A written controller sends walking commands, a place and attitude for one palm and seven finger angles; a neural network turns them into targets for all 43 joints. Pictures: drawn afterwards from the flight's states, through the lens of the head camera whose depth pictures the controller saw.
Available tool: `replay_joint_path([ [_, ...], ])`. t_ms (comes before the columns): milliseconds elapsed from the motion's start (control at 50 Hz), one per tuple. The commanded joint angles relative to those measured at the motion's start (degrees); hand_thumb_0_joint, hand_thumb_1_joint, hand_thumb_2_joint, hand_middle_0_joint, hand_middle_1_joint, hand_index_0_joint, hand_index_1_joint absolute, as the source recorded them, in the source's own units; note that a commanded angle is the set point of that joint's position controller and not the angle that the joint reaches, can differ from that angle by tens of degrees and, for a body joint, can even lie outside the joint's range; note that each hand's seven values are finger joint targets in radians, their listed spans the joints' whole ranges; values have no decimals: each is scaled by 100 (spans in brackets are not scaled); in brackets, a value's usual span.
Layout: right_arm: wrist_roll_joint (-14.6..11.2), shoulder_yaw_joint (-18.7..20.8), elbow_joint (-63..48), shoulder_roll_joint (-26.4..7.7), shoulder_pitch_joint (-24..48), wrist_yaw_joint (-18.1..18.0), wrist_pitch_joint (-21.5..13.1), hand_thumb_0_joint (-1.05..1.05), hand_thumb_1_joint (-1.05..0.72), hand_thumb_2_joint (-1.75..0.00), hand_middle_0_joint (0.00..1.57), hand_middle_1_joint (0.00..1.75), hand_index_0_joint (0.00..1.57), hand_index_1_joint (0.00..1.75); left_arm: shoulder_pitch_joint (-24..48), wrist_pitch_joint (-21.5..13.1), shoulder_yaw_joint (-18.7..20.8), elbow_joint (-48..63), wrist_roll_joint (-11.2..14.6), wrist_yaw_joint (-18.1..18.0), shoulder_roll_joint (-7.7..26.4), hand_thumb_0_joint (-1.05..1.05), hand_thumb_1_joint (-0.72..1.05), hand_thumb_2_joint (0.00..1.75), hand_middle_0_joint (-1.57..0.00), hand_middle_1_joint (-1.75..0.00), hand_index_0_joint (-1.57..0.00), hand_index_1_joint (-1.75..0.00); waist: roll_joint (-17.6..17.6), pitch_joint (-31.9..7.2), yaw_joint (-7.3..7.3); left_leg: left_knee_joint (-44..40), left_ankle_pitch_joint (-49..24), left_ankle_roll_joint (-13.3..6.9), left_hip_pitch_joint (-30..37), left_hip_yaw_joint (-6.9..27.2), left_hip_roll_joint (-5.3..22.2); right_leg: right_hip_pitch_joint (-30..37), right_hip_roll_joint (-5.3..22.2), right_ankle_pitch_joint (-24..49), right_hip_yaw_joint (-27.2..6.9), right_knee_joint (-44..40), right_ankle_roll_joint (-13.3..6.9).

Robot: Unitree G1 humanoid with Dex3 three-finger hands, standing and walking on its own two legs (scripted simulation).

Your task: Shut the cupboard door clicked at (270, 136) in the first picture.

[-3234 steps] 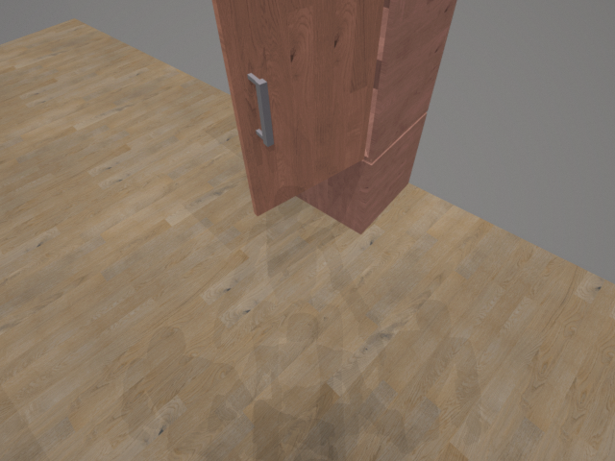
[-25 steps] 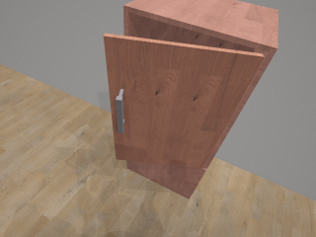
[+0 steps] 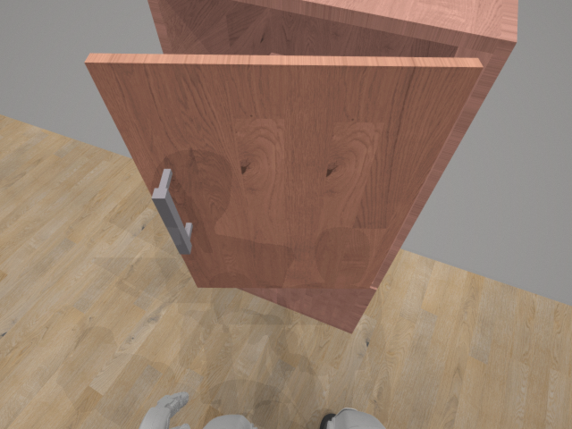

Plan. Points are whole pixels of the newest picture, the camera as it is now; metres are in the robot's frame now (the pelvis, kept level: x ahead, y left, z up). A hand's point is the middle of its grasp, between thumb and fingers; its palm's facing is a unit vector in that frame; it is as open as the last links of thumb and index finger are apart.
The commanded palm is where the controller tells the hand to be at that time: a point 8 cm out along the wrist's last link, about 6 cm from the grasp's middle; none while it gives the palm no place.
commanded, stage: come to a stop and stand still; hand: left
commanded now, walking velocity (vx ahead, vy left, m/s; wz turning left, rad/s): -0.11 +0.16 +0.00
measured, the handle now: (176, 214) +0.42 +0.18 +0.02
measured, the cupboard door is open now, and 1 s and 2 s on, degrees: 22 22 22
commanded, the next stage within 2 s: look again from close up in 1.36 s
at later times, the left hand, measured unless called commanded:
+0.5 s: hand out of the picture -0.06 +0.27 -0.17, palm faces +0.05 -0.99 -0.16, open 7.4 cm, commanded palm none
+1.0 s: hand out of the picture -0.01 +0.20 -0.16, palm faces -0.01 -0.97 -0.23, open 7.2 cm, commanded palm none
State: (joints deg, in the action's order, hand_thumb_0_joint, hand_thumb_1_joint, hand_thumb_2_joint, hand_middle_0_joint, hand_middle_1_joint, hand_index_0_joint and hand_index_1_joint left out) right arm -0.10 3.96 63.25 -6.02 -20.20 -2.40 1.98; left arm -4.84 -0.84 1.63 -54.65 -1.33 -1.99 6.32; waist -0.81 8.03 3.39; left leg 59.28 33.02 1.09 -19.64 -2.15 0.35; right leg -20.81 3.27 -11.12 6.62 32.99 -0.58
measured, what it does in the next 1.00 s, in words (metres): steps on the spot: left foot, then right foot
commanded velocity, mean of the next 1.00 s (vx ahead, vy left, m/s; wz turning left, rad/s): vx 0.05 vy -0.08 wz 0.00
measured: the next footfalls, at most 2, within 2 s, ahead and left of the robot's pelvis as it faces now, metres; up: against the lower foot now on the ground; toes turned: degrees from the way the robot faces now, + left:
left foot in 0.22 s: +0.00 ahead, +0.13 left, +0.00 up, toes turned +1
right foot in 0.96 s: -0.05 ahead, -0.10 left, +0.00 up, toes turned -3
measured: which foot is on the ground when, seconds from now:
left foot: up 0.00-0.20, down 0.22-1.00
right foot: down 0.00-0.22, up 0.24-0.94, down 0.96-1.00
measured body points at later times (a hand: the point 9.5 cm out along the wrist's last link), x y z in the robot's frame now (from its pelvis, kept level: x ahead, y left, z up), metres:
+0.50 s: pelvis -0.04 +0.08 +0.02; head -0.03 +0.13 +0.47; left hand -0.07 +0.33 -0.16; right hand -0.02 -0.15 -0.10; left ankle -0.04 +0.13 -0.73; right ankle -0.09 -0.09 -0.63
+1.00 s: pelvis -0.07 +0.02 +0.01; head -0.07 +0.01 +0.46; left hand -0.01 +0.25 -0.14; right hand -0.14 -0.17 -0.15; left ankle -0.04 +0.13 -0.72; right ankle -0.09 -0.10 -0.73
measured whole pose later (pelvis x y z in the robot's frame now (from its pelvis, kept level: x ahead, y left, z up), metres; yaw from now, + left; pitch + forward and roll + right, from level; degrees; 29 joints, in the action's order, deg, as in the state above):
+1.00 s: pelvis -0.07 +0.02 +0.01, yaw -2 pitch -1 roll +0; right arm 0.7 2.4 66.2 -5.0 -22.3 -1.8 1.4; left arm -13.0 1.2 2.2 -60.4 -1.0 -2.6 8.9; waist -0.5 0.3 2.4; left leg 27.5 13.5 -0.7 -14.6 -4.4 0.9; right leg -10.3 1.5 -15.4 2.3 26.2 0.4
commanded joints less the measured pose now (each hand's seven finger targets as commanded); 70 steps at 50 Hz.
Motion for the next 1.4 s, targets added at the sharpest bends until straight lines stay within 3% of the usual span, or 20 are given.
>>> replay_joint_path([
  [0, 68, 98, -294, -349, -412, 34, 75, 0, -90, -90, 20, 30, 20, 30, -607, 97, 365, 181, -30, -160, 1061, 0, 90, 90, -20, -30, -20, -30, 605, -1166, -307, 766, -358, 144, -437, 247, 149, 896, 1681, 3516, -1183, -1056, -1130],
  [100, 118, 92, -563, -365, -195, 139, 53, 0, -90, -90, 20, 30, 20, 30, -336, 205, 442, 429, -134, -128, 1193, 0, 90, 90, -20, -30, -20, -30, 1180, -1020, -311, -625, -640, 123, 73, 82, 193, 180, 1453, 584, -1225, -1397, -914],
  [160, 102, 51, -559, -399, -533, 164, -59, 0, -90, -90, 20, 30, 20, 30, -216, 273, 410, 509, -103, -68, 1210, 0, 90, 90, -20, -30, -20, -30, 1175, -989, -78, -2465, -1438, 30, 1080, -225, 25, -406, 1084, -1115, -1135, -1199, -510],
  [180, 105, 48, -533, -514, -659, 162, -105, 0, -90, -90, 20, 30, 20, 30, -270, 313, 355, 528, -59, -38, 1050, 0, 90, 90, -20, -30, -20, -30, 540, -919, -15, -3255, -1525, -1, 1402, -18, 74, -757, 777, -1670, -957, -696, -269],
  [200, 166, 104, -626, -890, -554, 148, -187, 0, -90, -90, 20, 30, 20, 30, -524, 345, 271, 548, 2, -15, 651, 0, 90, 90, -20, -30, -20, -30, -1042, -819, -34, -4289, -490, -243, 1093, 1397, 985, -1104, 162, -1893, -603, 457, 44],
  [220, 237, 120, -865, -1269, -92, 130, -195, 0, -90, -90, 20, 30, 20, 30, -372, 366, 205, 599, 37, -14, 430, 0, 90, 90, -20, -30, -20, -30, -2150, -227, -27, -5278, 263, -569, -306, 2576, 1843, -991, -280, -1931, -495, 1298, 255],
  [240, 279, 74, -1009, -1281, 404, 85, -199, 0, -90, -90, 20, 30, 20, 30, -279, 397, 267, 565, 8, 12, 679, 0, 90, 90, -20, -30, -20, -30, -1615, 90, -133, -5568, 508, -770, -1012, 2618, 1950, -662, -74, -1429, -1091, 1824, 194],
  [260, 267, 37, -1024, -1153, 688, 53, -231, 0, -90, -90, 20, 30, 20, 30, -494, 411, 328, 401, -34, 51, 776, 0, 90, 90, -20, -30, -20, -30, -1345, 136, -344, -5546, 393, -584, -957, 2260, 1666, -644, -154, -1015, -1230, 2242, 194],
  [320, 200, -10, -1019, -1040, 543, -18, -344, 0, -90, -90, 20, 30, 20, 30, -1135, 312, 334, 54, -62, 162, 814, 0, 90, 90, -20, -30, -20, -30, -334, -189, -396, -5059, -897, -417, 464, 1546, 1387, -1319, -250, -378, -1144, 3009, 239],
  [420, 148, -3, -689, -1002, -337, -154, -403, 0, -90, -90, 20, 30, 20, 30, -1409, 325, 353, -83, -56, 147, 842, 0, 90, 90, -20, -30, -20, -30, -314, -731, -176, -4616, -3335, -211, 1920, 1265, 1558, -1588, -349, -301, -1268, 3162, 353],
  [500, 134, -37, -502, -964, -572, -232, -385, 0, -90, -90, 20, 30, 20, 30, -1602, 429, 368, -181, -41, 121, 841, 0, 90, 90, -20, -30, -20, -30, -596, -729, -166, -4494, -4216, -178, 2002, 1132, 1633, -1416, -363, -454, -1308, 3175, 381],
  [640, 135, -50, -229, -869, -732, -212, -349, 0, -90, -90, 20, 30, 20, 30, -1643, 492, 322, -313, -19, 106, 709, 0, 90, 90, -20, -30, -20, -30, -694, -634, -149, -4806, -3026, -433, 1621, 1180, 1591, -1030, -218, -500, -1203, 2701, 385],
  [700, 145, -48, -159, -796, -676, -164, -321, 0, -90, -90, 20, 30, 20, 30, -1409, 474, 260, -285, -6, 102, 618, 0, 90, 90, -20, -30, -20, -30, -692, -394, -138, -4973, -2290, -752, 1238, 1252, 1559, -755, -61, -699, -988, 2037, 357],
  [840, 180, -11, 13, -790, -452, -33, -234, 0, -90, -90, 20, 30, 20, 30, -1383, 344, 120, -405, 51, 43, 299, 0, 90, 90, -20, -30, -20, -30, -875, -415, -251, -4982, -1071, -872, 347, 1303, 1400, 672, -126, -1051, -422, 113, 155],
  [900, 114, -33, 100, -554, -426, 13, -202, 0, -90, -90, 20, 30, 20, 30, -1826, 220, 111, -648, 28, -27, 395, 0, 90, 90, -20, -30, -20, -30, -184, -427, -457, -4262, -1060, -437, -275, 789, 866, 1771, -23, -40, -495, -1366, 137],
  [940, 62, -179, 47, -53, -486, 42, -185, 0, -90, -90, 20, 30, 20, 30, -1584, 104, 98, -598, 33, -75, 793, 0, 90, 90, -20, -30, -20, -30, 1196, -198, -296, -3330, -1173, -74, -359, 33, 224, 1135, 1125, -989, -1728, -2126, -304],
  [960, 99, -194, 44, -68, -522, 68, -164, 0, -90, -90, 20, 30, 20, 30, -1382, 94, 80, -510, 50, -67, 901, 0, 90, 90, -20, -30, -20, -30, 1211, -166, -217, -3118, -1343, -81, 84, 0, 227, 516, 1321, -1548, -1856, -2357, -484],
  [1000, 149, -199, 112, -83, -531, 92, -118, 0, -90, -90, 20, 30, 20, 30, -1197, 23, 64, -479, 58, -68, 767, 0, 90, 90, -20, -30, -20, -30, 1475, -14, -175, -2993, -1774, -97, 416, 18, 266, 70, 920, -1353, -1675, -2351, -484],
  [1160, 100, -234, 240, -268, -255, 26, -204, 0, -90, -90, 20, 30, 20, 30, -1528, -16, -18, -651, 96, -28, 555, 0, 90, 90, -20, -30, -20, -30, 78, -251, -266, -3578, -2871, -35, 842, 151, 488, 714, 400, 493, -1033, -1540, -192],
  [1380, 68, -249, 229, -405, 148, -13, -226, 0, -90, -90, 20, 30, 20, 30, -1829, -31, -59, -842, 67, -33, 458, 0, 90, 90, -20, -30, -20, -30, 66, -463, -319, -3712, -2975, -72, 1135, 191, 534, 950, 340, 728, -946, -1560, -115],
])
